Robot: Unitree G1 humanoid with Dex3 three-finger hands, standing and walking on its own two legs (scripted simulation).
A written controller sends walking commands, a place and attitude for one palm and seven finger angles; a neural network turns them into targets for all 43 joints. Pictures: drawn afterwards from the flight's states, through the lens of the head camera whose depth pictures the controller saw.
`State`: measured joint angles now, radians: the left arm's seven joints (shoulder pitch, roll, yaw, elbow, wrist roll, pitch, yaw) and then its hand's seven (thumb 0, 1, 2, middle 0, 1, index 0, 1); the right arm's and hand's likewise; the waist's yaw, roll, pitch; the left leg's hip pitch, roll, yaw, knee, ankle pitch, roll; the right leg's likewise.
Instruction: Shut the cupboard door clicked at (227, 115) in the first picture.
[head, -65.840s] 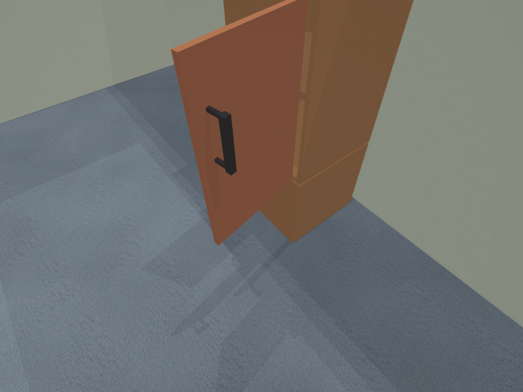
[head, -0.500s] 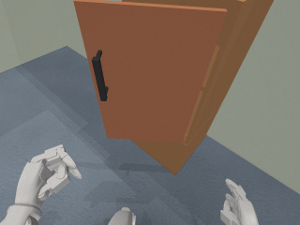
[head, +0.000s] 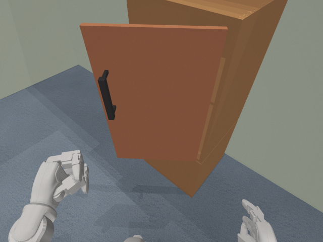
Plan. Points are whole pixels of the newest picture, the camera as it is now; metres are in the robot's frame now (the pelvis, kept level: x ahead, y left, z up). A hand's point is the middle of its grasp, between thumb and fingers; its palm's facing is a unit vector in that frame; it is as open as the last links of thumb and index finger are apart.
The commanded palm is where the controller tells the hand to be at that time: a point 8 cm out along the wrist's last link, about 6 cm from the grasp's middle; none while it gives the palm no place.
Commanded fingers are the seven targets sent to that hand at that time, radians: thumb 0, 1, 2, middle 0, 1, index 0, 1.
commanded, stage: raise the hand and make a fist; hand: left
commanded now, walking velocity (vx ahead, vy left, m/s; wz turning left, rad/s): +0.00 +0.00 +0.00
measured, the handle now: (108, 96) +0.51 +0.20 +0.09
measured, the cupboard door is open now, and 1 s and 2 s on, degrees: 38 38 38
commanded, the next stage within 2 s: bring the fist close to the handle in 0.32 s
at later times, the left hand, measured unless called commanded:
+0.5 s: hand (92, 172) +0.24 +0.17 +0.10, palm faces +0.02 -1.00 -0.05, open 3.1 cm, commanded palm +0.23 +0.22 +0.10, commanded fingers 0.00 0.90 0.90 -1.30 -1.50 -1.30 -1.50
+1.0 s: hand (107, 138) +0.34 +0.16 +0.10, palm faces +0.01 -1.00 -0.04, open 3.1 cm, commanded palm +0.32 +0.22 +0.10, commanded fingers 0.00 0.90 0.90 -1.30 -1.50 -1.30 -1.50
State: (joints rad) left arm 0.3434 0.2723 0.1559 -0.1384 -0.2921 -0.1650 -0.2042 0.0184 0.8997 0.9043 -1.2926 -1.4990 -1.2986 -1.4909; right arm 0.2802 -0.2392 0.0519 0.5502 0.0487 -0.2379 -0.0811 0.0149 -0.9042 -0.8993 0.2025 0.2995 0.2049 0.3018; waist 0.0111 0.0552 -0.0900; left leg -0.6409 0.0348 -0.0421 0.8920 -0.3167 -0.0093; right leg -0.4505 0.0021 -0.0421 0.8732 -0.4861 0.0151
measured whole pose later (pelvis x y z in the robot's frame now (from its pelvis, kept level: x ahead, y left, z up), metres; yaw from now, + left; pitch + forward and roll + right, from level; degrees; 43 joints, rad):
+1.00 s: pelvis +0.02 -0.01 +0.01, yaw -1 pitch +6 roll -1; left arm -0.05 0.24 0.16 0.23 -0.23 -0.18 -0.15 0.02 0.90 0.90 -1.30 -1.50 -1.30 -1.50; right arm 0.26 -0.25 0.02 0.61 0.04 -0.16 -0.07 0.01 -0.91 -0.90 0.20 0.30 0.20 0.30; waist -0.01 0.04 -0.08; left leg -0.61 0.04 -0.01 0.83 -0.32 -0.02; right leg -0.45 0.00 -0.01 0.84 -0.49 0.01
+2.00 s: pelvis +0.01 +0.00 +0.00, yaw -2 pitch +8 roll -1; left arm -0.44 0.27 0.21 0.68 -0.18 -0.26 -0.13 0.02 0.90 0.90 -1.30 -1.50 -1.30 -1.50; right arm 0.28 -0.25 0.01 0.64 0.04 -0.05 -0.05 0.01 -0.91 -0.90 0.20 0.30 0.20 0.30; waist -0.05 0.04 -0.08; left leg -0.68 0.05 -0.01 0.85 -0.31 -0.01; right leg -0.52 0.01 0.00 0.85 -0.47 0.01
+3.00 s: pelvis +0.00 +0.01 -0.03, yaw -3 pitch +18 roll -4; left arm -1.05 0.53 0.29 1.25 -0.12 -0.28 -0.37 0.02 0.90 0.90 -1.30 -1.50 -1.30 -1.50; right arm 0.38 -0.28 0.01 0.69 0.02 -0.04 -0.03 0.01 -0.91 -0.90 0.20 0.30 0.20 0.30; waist -0.18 0.05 -0.10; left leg -1.00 0.07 -0.03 1.02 -0.34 0.00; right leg -0.82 0.03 -0.02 1.00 -0.50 0.02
